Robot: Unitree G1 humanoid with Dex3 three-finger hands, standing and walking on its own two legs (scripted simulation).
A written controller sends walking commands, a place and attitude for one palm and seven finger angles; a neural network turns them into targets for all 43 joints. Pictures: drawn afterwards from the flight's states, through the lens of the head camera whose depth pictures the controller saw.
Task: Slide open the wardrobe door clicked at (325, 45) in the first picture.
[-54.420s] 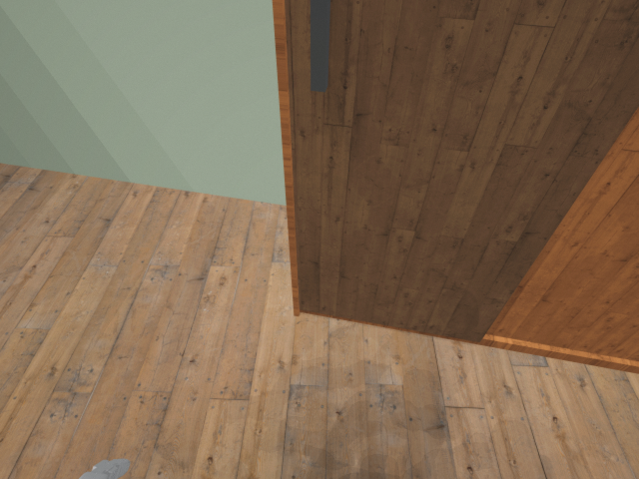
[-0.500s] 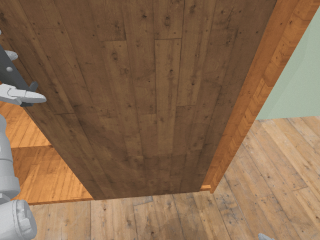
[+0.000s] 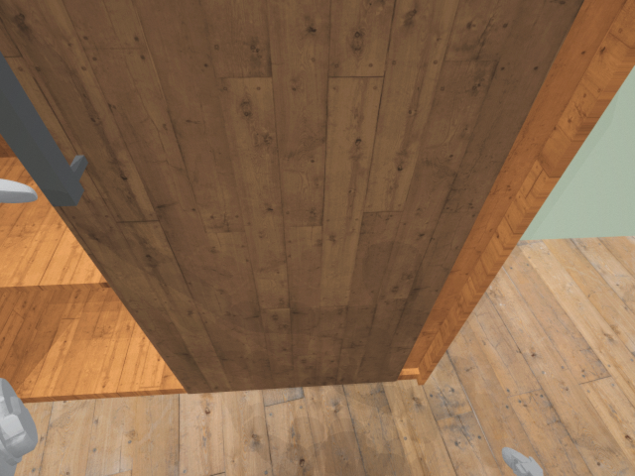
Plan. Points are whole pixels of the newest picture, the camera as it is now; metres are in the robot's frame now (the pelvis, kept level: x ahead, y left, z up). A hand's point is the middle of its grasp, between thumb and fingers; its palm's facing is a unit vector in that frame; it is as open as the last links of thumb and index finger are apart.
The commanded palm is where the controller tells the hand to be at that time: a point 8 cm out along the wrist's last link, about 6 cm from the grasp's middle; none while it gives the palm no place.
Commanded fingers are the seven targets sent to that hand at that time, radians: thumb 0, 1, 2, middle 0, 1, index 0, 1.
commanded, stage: slip the hand off the handle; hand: left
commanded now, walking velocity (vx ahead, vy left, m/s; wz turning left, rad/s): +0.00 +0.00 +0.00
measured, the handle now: (26, 103) +0.40 +0.33 +0.26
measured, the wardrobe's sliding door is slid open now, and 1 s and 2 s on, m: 0.53 0.53 0.53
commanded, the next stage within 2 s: draw the hand back to the body in 0.80 s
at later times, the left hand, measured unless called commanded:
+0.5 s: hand out of the picture +0.30 +0.39 +0.25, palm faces +0.50 -0.86 -0.10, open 14.7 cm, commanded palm +0.25 +0.41 +0.25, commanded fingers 0.00 -0.55 0.20 -0.25 -1.15 -0.25 -1.15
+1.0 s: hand out of the picture +0.25 +0.38 +0.24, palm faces +0.45 -0.88 -0.13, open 14.7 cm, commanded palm +0.19 +0.40 +0.24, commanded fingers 0.00 -0.55 0.20 -0.25 -1.15 -0.25 -1.15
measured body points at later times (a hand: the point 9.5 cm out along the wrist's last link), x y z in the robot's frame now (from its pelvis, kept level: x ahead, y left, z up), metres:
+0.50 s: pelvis +0.00 +0.04 +0.00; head +0.00 +0.05 +0.45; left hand +0.27 +0.43 +0.25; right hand +0.17 -0.19 -0.08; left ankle +0.03 +0.09 -0.73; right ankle -0.01 -0.07 -0.73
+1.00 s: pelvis -0.01 +0.04 +0.01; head -0.03 +0.04 +0.46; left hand +0.22 +0.42 +0.25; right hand +0.19 -0.17 -0.07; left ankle +0.03 +0.09 -0.73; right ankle -0.01 -0.07 -0.73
